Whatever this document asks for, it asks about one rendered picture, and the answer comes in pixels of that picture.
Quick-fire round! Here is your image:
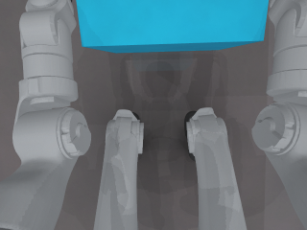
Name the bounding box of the robot left forearm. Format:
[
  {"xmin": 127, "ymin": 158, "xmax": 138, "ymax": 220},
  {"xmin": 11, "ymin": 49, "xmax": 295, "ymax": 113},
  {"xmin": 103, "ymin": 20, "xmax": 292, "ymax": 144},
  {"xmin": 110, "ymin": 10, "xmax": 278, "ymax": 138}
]
[{"xmin": 12, "ymin": 0, "xmax": 79, "ymax": 149}]

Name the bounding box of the robot right forearm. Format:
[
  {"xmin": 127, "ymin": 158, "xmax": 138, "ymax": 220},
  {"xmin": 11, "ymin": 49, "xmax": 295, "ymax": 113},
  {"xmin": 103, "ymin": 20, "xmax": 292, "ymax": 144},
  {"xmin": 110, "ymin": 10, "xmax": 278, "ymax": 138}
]
[{"xmin": 266, "ymin": 0, "xmax": 307, "ymax": 105}]

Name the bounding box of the carton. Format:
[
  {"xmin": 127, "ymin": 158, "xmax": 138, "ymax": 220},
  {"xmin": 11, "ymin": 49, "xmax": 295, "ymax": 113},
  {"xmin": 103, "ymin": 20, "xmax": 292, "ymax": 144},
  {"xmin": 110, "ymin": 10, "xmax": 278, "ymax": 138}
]
[{"xmin": 76, "ymin": 0, "xmax": 269, "ymax": 54}]

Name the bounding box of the robot right upper arm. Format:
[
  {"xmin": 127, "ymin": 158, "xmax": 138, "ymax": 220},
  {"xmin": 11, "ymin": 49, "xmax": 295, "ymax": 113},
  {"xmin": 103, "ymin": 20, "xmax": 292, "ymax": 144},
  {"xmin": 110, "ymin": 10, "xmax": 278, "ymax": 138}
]
[{"xmin": 251, "ymin": 102, "xmax": 307, "ymax": 230}]

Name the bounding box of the robot left shin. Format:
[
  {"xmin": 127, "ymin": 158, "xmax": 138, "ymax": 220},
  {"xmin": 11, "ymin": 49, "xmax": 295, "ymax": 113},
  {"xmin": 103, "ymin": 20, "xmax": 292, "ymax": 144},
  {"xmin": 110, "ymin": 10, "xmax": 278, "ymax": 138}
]
[{"xmin": 105, "ymin": 109, "xmax": 137, "ymax": 144}]

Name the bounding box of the robot right foot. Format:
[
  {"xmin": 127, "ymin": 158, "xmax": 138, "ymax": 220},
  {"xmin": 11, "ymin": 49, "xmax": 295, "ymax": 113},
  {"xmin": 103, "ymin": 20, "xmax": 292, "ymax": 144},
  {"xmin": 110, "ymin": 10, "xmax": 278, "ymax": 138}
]
[{"xmin": 184, "ymin": 111, "xmax": 197, "ymax": 162}]

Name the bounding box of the robot left upper arm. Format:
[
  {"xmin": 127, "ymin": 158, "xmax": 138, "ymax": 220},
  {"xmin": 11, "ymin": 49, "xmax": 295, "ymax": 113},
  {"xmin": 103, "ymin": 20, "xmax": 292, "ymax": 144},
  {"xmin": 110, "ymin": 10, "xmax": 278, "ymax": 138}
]
[{"xmin": 0, "ymin": 107, "xmax": 91, "ymax": 230}]

